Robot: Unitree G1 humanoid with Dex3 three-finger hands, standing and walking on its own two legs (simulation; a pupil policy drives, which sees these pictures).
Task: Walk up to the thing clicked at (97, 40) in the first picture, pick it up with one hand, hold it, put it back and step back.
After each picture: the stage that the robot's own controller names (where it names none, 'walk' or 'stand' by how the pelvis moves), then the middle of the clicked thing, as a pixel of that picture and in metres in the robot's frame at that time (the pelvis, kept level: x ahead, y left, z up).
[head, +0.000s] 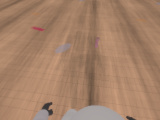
stand; (97, 42) +1.59 -0.14 -0.65
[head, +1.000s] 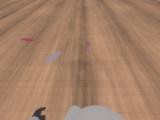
walk; (87, 47) +1.46 +0.18 -0.63
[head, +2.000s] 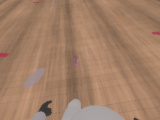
walk; (76, 60) +0.94 +0.31 -0.65
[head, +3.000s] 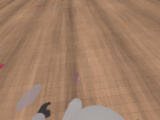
walk; (77, 78) +0.61 +0.24 -0.65
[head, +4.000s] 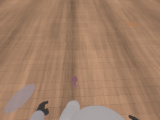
stand; (75, 82) +0.47 +0.18 -0.63
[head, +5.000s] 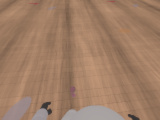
stand; (73, 92) +0.40 +0.19 -0.65
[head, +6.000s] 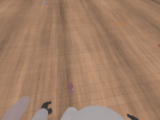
stand; (71, 89) +0.39 +0.23 -0.65
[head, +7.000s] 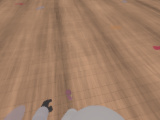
stand; (69, 95) +0.34 +0.23 -0.64
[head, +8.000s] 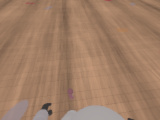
stand; (71, 94) +0.36 +0.22 -0.66
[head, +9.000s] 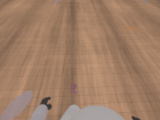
stand; (74, 89) +0.40 +0.18 -0.64
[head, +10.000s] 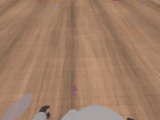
stand; (74, 91) +0.40 +0.18 -0.66
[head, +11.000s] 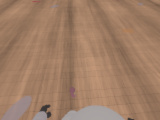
stand; (72, 92) +0.38 +0.20 -0.66
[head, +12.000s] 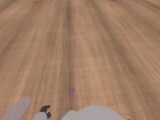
stand; (72, 92) +0.38 +0.20 -0.66
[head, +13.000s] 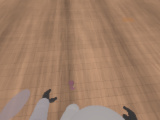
go down; (71, 85) +0.39 +0.20 -0.64
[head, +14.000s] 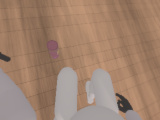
go down; (54, 51) +0.45 +0.25 -0.23
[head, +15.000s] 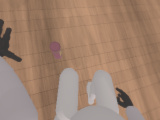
close in; (56, 51) +0.46 +0.25 -0.25
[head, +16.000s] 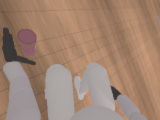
close in; (29, 45) +0.44 +0.29 -0.16
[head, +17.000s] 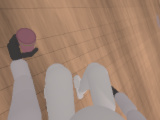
lift; (28, 44) +0.43 +0.29 -0.16
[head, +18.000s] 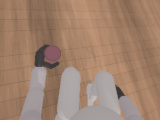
lift; (51, 57) +0.35 +0.27 -0.06
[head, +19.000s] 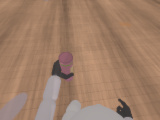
hold; (67, 69) +0.32 +0.16 +0.08
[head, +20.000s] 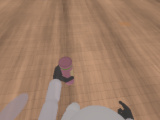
hold; (67, 73) +0.31 +0.16 +0.03
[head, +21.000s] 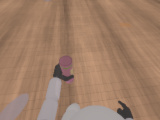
hold; (67, 71) +0.31 +0.16 +0.04
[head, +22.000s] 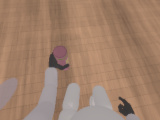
crouch; (63, 60) +0.39 +0.19 -0.02
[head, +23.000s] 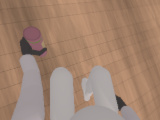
lower; (38, 45) +0.45 +0.28 -0.13
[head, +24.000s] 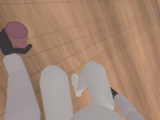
lower; (20, 41) +0.45 +0.29 -0.17
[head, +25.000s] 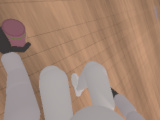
lower; (18, 39) +0.45 +0.30 -0.17
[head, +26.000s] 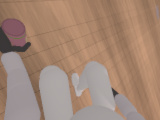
lower; (18, 39) +0.45 +0.30 -0.17
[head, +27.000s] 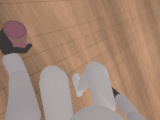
lower; (20, 41) +0.45 +0.30 -0.17
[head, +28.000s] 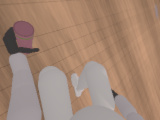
open; (25, 41) +0.46 +0.27 -0.17
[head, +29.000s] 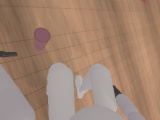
stand; (40, 42) +0.44 +0.26 -0.18
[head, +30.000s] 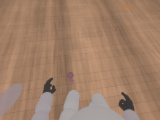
stand; (71, 77) +0.42 +0.18 -0.52
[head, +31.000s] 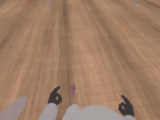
stand; (73, 90) +0.40 +0.17 -0.60
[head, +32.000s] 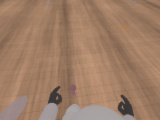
stand; (73, 90) +0.40 +0.16 -0.60
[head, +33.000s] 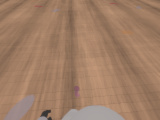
stand; (77, 91) +0.43 +0.16 -0.65
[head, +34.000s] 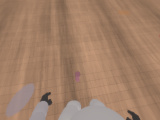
walk; (77, 76) +0.49 +0.10 -0.64
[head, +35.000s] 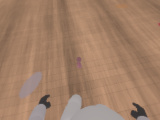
walk; (79, 63) +0.73 +0.19 -0.63
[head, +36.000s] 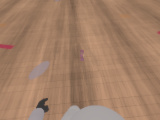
stand; (82, 55) +1.04 +0.19 -0.63
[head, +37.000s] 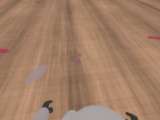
stand; (79, 59) +1.04 +0.20 -0.65
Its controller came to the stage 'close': yes
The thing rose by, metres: 0.69
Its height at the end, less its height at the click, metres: +0.00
